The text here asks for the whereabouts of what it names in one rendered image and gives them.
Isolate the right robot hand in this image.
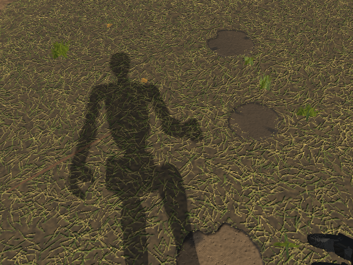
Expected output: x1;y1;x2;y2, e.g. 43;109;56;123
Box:
307;233;353;265

